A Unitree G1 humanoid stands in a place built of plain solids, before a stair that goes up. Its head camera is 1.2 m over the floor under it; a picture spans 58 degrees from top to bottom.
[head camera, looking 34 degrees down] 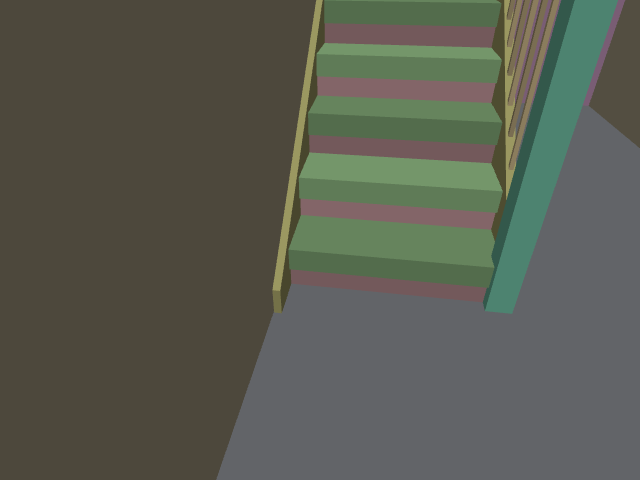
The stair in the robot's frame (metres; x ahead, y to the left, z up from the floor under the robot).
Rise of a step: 0.20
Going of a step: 0.25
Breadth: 0.83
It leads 9 degrees to the right of straight ahead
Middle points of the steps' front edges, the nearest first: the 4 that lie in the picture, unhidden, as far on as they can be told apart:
1.36 -0.27 0.20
1.60 -0.32 0.39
1.85 -0.36 0.59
2.09 -0.39 0.79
